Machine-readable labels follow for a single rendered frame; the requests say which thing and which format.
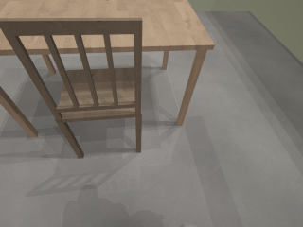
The chair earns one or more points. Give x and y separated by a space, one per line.
87 94

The table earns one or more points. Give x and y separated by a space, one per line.
167 25

